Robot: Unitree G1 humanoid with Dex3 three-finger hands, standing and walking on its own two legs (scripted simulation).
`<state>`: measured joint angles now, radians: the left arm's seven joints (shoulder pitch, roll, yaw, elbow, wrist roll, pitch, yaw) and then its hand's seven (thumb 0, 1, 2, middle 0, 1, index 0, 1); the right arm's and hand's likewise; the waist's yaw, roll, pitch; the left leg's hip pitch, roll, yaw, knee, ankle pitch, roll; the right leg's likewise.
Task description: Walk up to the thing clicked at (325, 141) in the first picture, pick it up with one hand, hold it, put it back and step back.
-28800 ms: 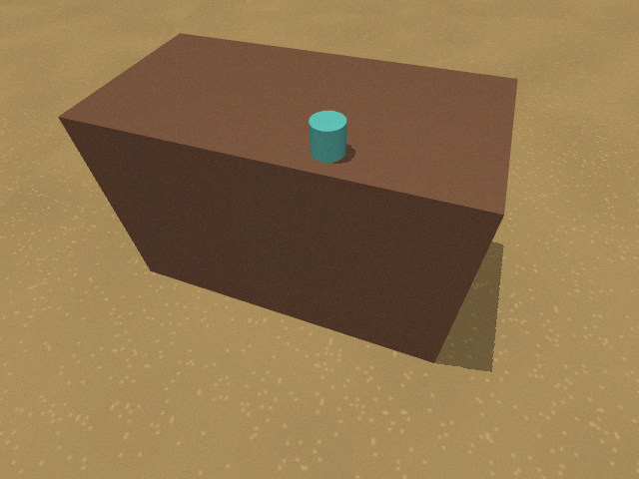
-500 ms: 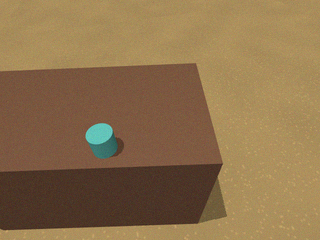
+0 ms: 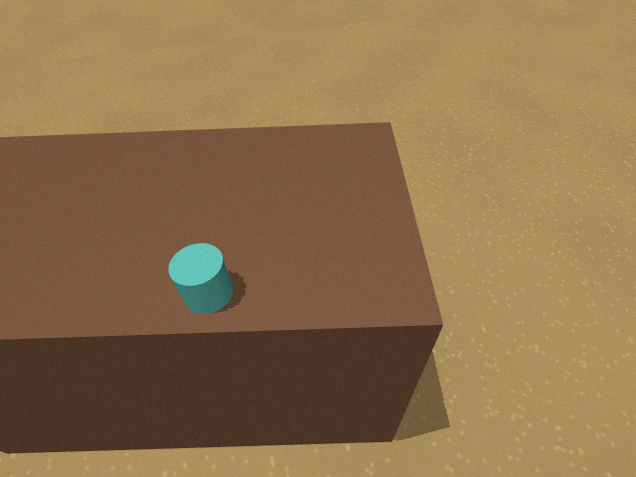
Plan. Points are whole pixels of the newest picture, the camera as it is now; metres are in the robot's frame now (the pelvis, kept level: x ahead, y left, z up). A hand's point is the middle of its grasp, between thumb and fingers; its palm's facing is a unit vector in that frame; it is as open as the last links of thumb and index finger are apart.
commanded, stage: stand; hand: left
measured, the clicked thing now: (202, 278) +0.43 +0.21 -0.04
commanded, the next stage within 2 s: step back in 0.20 s
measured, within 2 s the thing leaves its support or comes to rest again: neither
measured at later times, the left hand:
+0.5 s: hand out of the picture +0.02 +0.25 -0.17, palm faces -0.01 -0.91 -0.42, open 7.4 cm
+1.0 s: hand out of the picture -0.04 +0.28 -0.17, palm faces +0.05 -0.93 -0.35, open 7.4 cm
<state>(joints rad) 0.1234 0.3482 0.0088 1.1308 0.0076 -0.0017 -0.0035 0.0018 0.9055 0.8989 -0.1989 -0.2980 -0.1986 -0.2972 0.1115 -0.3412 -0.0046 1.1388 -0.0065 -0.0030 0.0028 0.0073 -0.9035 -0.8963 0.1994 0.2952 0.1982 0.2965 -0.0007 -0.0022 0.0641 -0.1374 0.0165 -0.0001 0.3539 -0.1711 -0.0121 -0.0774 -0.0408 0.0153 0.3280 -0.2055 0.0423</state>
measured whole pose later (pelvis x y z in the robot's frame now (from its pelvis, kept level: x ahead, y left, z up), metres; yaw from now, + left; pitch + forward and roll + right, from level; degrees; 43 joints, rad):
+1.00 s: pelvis -0.14 +0.01 -0.01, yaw +2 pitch +0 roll -2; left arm 0.11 0.39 0.07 0.86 0.00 0.06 0.03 0.00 0.91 0.90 -0.20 -0.30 -0.20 -0.30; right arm 0.13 -0.35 -0.04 0.90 -0.03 0.05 -0.01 0.01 -0.90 -0.90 0.20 0.30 0.20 0.30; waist 0.01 -0.04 0.17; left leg -0.26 -0.01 -0.01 0.56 -0.29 0.04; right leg -0.46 0.11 0.15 1.15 -0.48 0.00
